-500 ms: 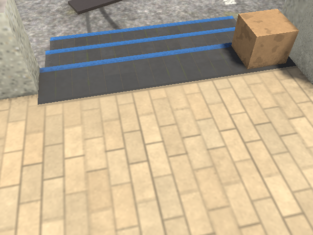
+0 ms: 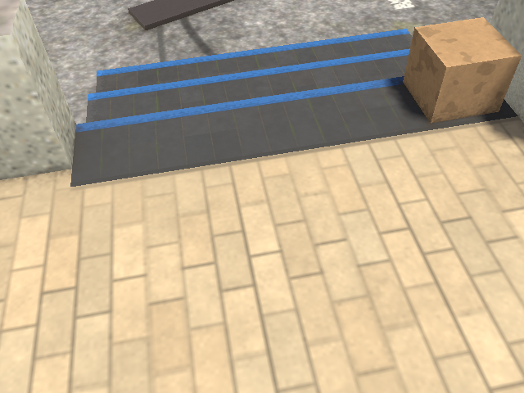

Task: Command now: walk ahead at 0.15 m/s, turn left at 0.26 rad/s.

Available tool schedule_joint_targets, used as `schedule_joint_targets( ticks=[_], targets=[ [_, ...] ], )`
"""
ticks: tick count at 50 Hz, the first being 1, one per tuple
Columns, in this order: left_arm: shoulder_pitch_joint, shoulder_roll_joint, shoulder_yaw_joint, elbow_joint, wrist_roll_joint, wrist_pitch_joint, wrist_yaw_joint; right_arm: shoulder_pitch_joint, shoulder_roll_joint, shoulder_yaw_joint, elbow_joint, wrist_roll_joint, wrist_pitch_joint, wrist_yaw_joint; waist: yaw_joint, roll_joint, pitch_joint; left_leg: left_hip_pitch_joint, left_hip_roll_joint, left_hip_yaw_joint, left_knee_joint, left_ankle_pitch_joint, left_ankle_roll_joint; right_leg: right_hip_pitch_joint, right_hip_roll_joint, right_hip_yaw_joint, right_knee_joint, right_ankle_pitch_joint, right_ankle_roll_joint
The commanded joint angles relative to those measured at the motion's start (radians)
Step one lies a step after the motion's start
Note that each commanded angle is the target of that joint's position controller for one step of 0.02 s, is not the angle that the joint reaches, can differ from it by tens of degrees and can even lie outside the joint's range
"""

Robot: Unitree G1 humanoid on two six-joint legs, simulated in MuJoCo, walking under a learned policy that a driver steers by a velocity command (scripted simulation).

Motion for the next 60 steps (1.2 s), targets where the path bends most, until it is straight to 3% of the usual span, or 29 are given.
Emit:
schedule_joint_targets(
  ticks=[1, 2, 4, 6, 9, 15, 17, 18, 19, 20, 21, 22, 23, 25, 27, 30, 35, 38, 39, 40, 41, 42, 43, 45, 48, 54, 55, 58, 60],
  targets=[
    [0.132, 0.141, 0.016, -0.029, 0.012, -0.009, 0.015, -0.067, -0.074, -0.019, -0.096, 0.011, -0.010, 0.001, 0.031, -0.127, -0.020, -0.388, 0.002, -0.072, 0.400, -0.076, 0.004, 0.286, -0.385, 0.356, -0.190, 0.767, -0.199],
    [0.065, 0.141, 0.015, -0.055, 0.006, -0.005, 0.018, -0.072, -0.072, -0.025, -0.098, 0.009, -0.002, -0.001, 0.008, -0.109, 0.004, -0.405, 0.020, -0.062, 0.355, 0.008, 0.010, 0.261, -0.343, 0.269, -0.196, 0.748, -0.154],
    [0.043, 0.109, 0.004, -0.071, 0.008, 0.009, 0.028, -0.116, -0.071, -0.036, -0.122, 0.002, 0.016, 0.000, 0.001, -0.132, 0.026, -0.368, 0.029, -0.010, 0.257, 0.135, 0.007, 0.211, -0.279, 0.146, -0.223, 0.737, -0.103],
    [0.062, 0.133, 0.008, -0.073, 0.016, 0.022, 0.042, -0.166, -0.036, -0.031, -0.161, 0.005, 0.029, 0.008, 0.005, -0.138, 0.030, -0.349, 0.025, 0.029, 0.160, 0.187, -0.006, 0.199, -0.267, 0.091, -0.235, 0.767, -0.112],
    [0.037, 0.193, 0.025, -0.094, 0.006, 0.039, 0.061, -0.249, -0.011, -0.018, -0.225, 0.001, 0.038, 0.024, 0.010, -0.133, 0.020, -0.300, 0.038, 0.068, -0.001, 0.233, -0.007, 0.184, -0.282, 0.036, -0.236, 0.763, -0.127],
    [-0.043, 0.230, 0.053, -0.145, -0.021, 0.056, 0.055, -0.288, -0.075, -0.036, -0.289, -0.006, 0.053, 0.061, -0.006, -0.145, -0.008, -0.163, 0.016, 0.137, -0.164, 0.248, 0.060, 0.172, -0.304, -0.029, -0.122, 0.772, -0.099],
    [-0.072, 0.231, 0.057, -0.165, -0.028, 0.059, 0.051, -0.185, -0.113, -0.059, -0.272, -0.008, 0.044, 0.067, -0.064, -0.104, -0.069, 0.023, -0.044, 0.171, -0.318, 0.360, 0.110, 0.137, -0.253, -0.086, 0.085, 0.833, -0.050],
    [-0.030, 0.220, 0.055, -0.166, -0.013, 0.055, 0.042, -0.100, -0.188, -0.088, -0.264, -0.013, 0.038, 0.053, -0.097, -0.002, -0.137, 0.236, 0.002, 0.045, -0.389, 0.657, 0.168, 0.000, -0.186, -0.110, 0.304, 0.638, 0.024],
    [-0.035, 0.122, 0.023, -0.215, 0.050, 0.046, 0.025, -0.068, -0.304, -0.109, -0.274, -0.025, 0.036, 0.033, -0.049, 0.249, -0.202, 0.455, 0.283, -0.352, -0.356, 1.194, 0.325, -0.316, -0.015, -0.108, 0.665, -0.320, 0.099],
    [-0.017, 0.143, 0.024, -0.237, 0.012, 0.033, 0.008, -0.036, -0.282, -0.090, -0.293, -0.052, 0.025, 0.043, -0.060, 0.198, -0.389, 0.490, 0.401, -0.611, -0.462, 0.911, 0.480, -0.369, 0.051, 0.146, 0.833, -0.419, 0.094],
    [-0.085, 0.181, 0.034, -0.249, -0.024, 0.033, 0.002, -0.128, -0.244, -0.081, -0.319, -0.046, 0.011, 0.045, -0.050, 0.105, -0.265, 0.395, 0.368, -0.528, -0.501, 0.761, 0.438, -0.438, 0.011, 0.175, 0.851, -0.348, 0.081],
    [-0.119, 0.194, 0.038, -0.253, -0.026, 0.038, 0.007, -0.210, -0.200, -0.070, -0.335, -0.021, 0.004, 0.038, -0.025, 0.036, -0.152, 0.287, 0.301, -0.414, -0.519, 0.651, 0.363, -0.459, -0.024, 0.170, 0.786, -0.257, 0.074],
    [-0.121, 0.202, 0.045, -0.238, -0.008, 0.049, 0.023, -0.259, -0.176, -0.062, -0.350, -0.012, 0.006, 0.032, -0.005, -0.032, -0.107, 0.194, 0.254, -0.348, -0.528, 0.572, 0.306, -0.429, -0.051, 0.166, 0.710, -0.190, 0.077],
    [-0.092, 0.212, 0.054, -0.233, 0.007, 0.065, 0.032, -0.279, -0.161, -0.056, -0.357, -0.023, 0.012, 0.022, 0.026, -0.002, -0.108, 0.068, 0.199, -0.266, -0.541, 0.545, 0.275, -0.305, -0.057, 0.150, 0.609, -0.115, 0.084],
    [-0.074, 0.165, 0.044, -0.230, 0.002, 0.070, 0.033, -0.247, -0.168, -0.056, -0.349, -0.035, 0.011, 0.014, 0.026, 0.038, -0.117, 0.042, 0.176, -0.224, -0.545, 0.576, 0.278, -0.259, -0.044, 0.129, 0.497, -0.090, 0.096],
    [-0.103, 0.144, 0.032, -0.238, 0.000, 0.074, 0.035, -0.222, -0.183, -0.058, -0.343, -0.035, 0.017, 0.001, 0.008, 0.070, -0.124, 0.032, 0.169, -0.217, -0.558, 0.465, 0.271, -0.220, -0.044, 0.125, 0.361, -0.053, 0.111],
    [-0.128, 0.160, 0.028, -0.242, -0.008, 0.067, 0.023, -0.222, -0.166, -0.041, -0.341, -0.041, 0.023, -0.001, -0.011, 0.106, -0.098, 0.006, 0.167, -0.246, -0.566, 0.271, 0.241, -0.131, -0.038, 0.109, 0.188, -0.029, 0.103],
    [-0.073, 0.135, 0.021, -0.216, -0.004, 0.051, 0.005, -0.219, -0.137, -0.020, -0.333, -0.030, 0.030, -0.003, 0.031, 0.084, -0.090, -0.008, 0.135, -0.231, -0.497, 0.284, 0.184, 0.019, -0.015, 0.070, -0.096, 0.111, 0.064],
    [-0.058, 0.157, 0.023, -0.212, 0.010, 0.047, 0.001, -0.177, -0.120, -0.013, -0.322, -0.029, 0.028, -0.003, 0.027, 0.052, -0.094, -0.039, 0.106, -0.214, -0.462, 0.276, 0.138, 0.095, -0.059, 0.114, -0.153, 0.186, 0.041],
    [-0.034, 0.222, 0.031, -0.216, 0.029, 0.046, 0.000, -0.150, -0.091, -0.004, -0.323, -0.040, 0.022, -0.002, 0.001, -0.081, -0.105, -0.093, 0.034, -0.133, -0.319, 0.225, 0.082, 0.147, -0.207, 0.268, -0.194, 0.318, -0.011],
    [-0.087, 0.252, 0.034, -0.206, 0.034, 0.045, -0.003, -0.151, -0.083, -0.008, -0.353, -0.037, 0.019, 0.002, -0.063, -0.263, -0.061, -0.099, -0.046, -0.032, -0.307, 0.116, 0.047, 0.025, -0.298, 0.374, -0.225, 0.309, -0.124],
    [-0.158, 0.175, 0.015, -0.234, 0.031, 0.037, -0.006, -0.185, -0.127, -0.016, -0.342, -0.047, 0.016, 0.002, -0.050, -0.231, -0.052, -0.014, -0.016, -0.030, -0.299, 0.145, 0.028, -0.036, -0.283, 0.366, -0.249, 0.239, -0.139],
    [-0.166, 0.159, 0.012, -0.235, 0.026, 0.032, -0.006, -0.206, -0.136, -0.022, -0.338, -0.043, 0.017, 0.005, -0.042, -0.208, -0.052, 0.011, -0.019, -0.026, -0.318, 0.219, 0.030, -0.026, -0.228, 0.314, -0.234, 0.182, -0.097],
    [-0.130, 0.184, 0.017, -0.222, 0.011, 0.020, -0.006, -0.223, -0.120, -0.021, -0.328, -0.048, 0.031, 0.004, -0.019, -0.182, -0.042, 0.065, -0.005, -0.039, -0.347, 0.327, 0.031, -0.042, -0.175, 0.266, -0.223, 0.112, -0.043],
    [-0.082, 0.168, 0.009, -0.203, 0.013, 0.021, -0.001, -0.186, -0.120, -0.023, -0.304, -0.033, 0.037, 0.010, -0.012, -0.109, -0.018, 0.095, 0.013, -0.055, -0.354, 0.391, 0.055, -0.060, -0.112, 0.192, -0.197, 0.057, -0.001],
    [-0.052, 0.154, 0.005, -0.194, 0.005, 0.034, 0.007, -0.190, -0.109, -0.023, -0.265, -0.033, 0.020, 0.013, 0.014, -0.008, -0.038, 0.098, 0.027, -0.074, -0.359, 0.496, 0.064, -0.007, -0.069, 0.136, -0.112, 0.160, 0.004],
    [-0.028, 0.141, 0.002, -0.179, 0.005, 0.037, 0.005, -0.166, -0.094, -0.019, -0.244, -0.031, 0.020, 0.014, 0.017, -0.009, -0.062, 0.107, 0.016, -0.062, -0.360, 0.393, 0.067, 0.003, -0.061, 0.127, -0.122, 0.059, 0.002],
    [-0.015, 0.165, 0.010, -0.180, -0.016, 0.038, 0.002, -0.159, -0.111, -0.025, -0.233, -0.010, 0.009, 0.013, 0.019, -0.061, 0.054, -0.039, -0.025, -0.031, -0.318, -0.092, 0.091, -0.049, -0.089, 0.206, -0.170, -0.353, -0.069],
    [0.025, 0.197, 0.017, -0.177, -0.027, 0.014, 0.002, -0.200, -0.093, -0.019, -0.250, 0.002, -0.030, 0.019, 0.035, -0.116, 0.125, -0.177, -0.023, -0.002, -0.235, -0.047, 0.096, 0.010, -0.197, 0.372, -0.252, -0.432, -0.139]
  ],
)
